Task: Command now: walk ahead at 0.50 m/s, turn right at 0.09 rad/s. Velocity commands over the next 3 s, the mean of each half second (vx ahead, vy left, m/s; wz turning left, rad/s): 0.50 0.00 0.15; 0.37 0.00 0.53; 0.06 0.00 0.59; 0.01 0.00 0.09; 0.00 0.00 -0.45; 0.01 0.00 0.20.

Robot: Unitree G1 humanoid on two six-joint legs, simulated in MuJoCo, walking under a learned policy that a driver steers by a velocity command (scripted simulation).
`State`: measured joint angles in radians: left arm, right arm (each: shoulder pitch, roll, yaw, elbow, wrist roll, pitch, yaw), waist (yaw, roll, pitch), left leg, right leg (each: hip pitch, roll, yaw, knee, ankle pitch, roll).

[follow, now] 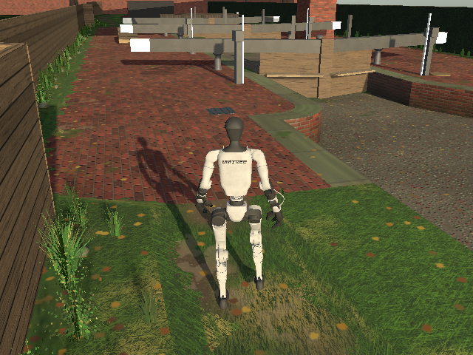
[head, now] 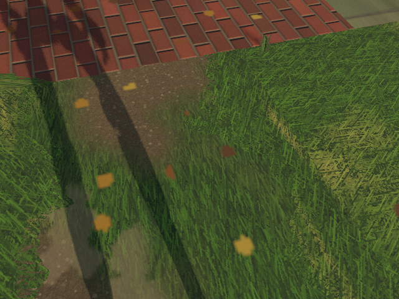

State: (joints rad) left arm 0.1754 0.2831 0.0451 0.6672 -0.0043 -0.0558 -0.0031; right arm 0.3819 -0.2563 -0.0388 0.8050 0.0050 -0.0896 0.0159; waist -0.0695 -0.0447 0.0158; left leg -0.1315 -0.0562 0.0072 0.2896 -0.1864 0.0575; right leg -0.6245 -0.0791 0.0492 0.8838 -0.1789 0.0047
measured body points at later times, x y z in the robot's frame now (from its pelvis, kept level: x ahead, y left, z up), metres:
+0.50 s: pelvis +0.27 -0.05 +0.00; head +0.29 -0.06 +0.45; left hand +0.31 +0.23 -0.12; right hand +0.43 -0.32 -0.11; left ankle +0.34 +0.12 -0.67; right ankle +0.26 -0.15 -0.75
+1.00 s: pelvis +0.49 +0.04 -0.01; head +0.54 +0.09 +0.44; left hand +0.53 +0.37 -0.12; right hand +0.73 -0.16 -0.10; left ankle +0.51 +0.13 -0.75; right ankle +0.60 -0.11 -0.67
